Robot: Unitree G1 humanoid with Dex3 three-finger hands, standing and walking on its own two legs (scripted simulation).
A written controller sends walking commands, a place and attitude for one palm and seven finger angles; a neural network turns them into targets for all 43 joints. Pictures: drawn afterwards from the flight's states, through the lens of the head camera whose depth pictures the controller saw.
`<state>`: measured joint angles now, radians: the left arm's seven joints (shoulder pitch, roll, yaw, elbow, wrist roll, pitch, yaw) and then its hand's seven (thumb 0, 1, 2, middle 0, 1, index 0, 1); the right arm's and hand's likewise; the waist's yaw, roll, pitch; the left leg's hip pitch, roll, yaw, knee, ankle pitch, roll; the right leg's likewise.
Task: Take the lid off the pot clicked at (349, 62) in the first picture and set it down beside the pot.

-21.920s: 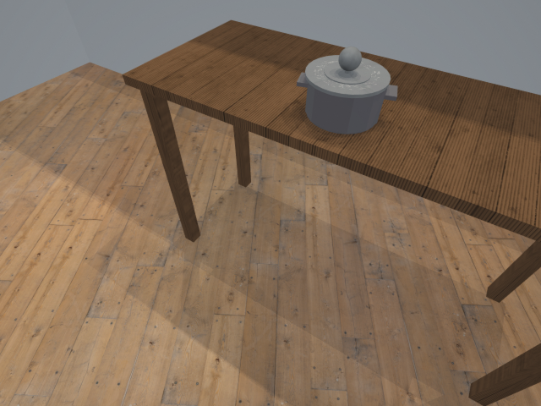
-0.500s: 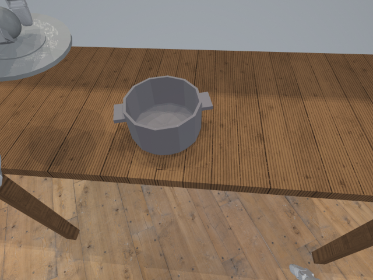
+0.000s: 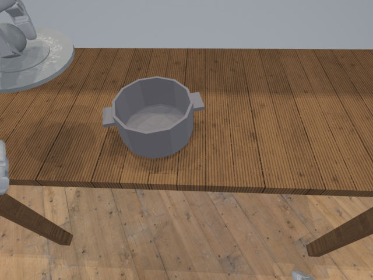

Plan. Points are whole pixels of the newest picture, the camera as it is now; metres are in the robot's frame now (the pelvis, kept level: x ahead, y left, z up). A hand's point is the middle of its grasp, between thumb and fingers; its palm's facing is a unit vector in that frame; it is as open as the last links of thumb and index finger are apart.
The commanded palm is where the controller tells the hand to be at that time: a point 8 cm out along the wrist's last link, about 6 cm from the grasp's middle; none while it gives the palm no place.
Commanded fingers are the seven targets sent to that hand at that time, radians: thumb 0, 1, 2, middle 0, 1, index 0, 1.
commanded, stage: lower the lid onto the table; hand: left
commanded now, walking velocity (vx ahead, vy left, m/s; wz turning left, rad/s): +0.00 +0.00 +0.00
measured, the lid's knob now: (9, 38) +0.49 +0.30 +0.27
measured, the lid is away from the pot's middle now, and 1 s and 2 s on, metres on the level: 0.24 0.23 0.24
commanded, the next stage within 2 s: none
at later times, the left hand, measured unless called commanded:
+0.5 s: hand (18, 58) +0.46 +0.29 +0.25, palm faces -0.24 -0.07 -0.97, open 7.7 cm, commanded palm +0.44 +0.28 +0.32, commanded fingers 0.00 0.55 1.14 -0.89 -0.88 -0.90 -0.92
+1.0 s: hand (25, 77) +0.45 +0.29 +0.21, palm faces -0.30 -0.09 -0.95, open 7.7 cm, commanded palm +0.44 +0.29 +0.29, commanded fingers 0.00 0.55 1.14 -0.89 -0.88 -0.90 -0.92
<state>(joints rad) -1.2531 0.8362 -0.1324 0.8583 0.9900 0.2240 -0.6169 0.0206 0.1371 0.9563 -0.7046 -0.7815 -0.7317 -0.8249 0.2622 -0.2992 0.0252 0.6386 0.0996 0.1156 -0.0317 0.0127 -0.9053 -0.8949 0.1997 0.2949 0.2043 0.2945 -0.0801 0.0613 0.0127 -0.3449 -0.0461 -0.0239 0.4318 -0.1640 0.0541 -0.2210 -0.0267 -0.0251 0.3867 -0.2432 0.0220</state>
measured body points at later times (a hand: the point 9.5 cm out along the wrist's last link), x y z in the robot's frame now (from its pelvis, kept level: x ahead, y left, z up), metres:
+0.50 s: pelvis +0.00 +0.00 +0.00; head +0.04 -0.02 +0.45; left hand +0.46 +0.29 +0.30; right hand +0.10 -0.27 -0.12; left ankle +0.03 +0.09 -0.74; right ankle -0.03 -0.14 -0.74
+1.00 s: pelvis +0.00 +0.00 +0.00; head +0.04 -0.02 +0.45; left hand +0.46 +0.29 +0.27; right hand +0.08 -0.28 -0.12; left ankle +0.03 +0.09 -0.74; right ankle -0.03 -0.14 -0.74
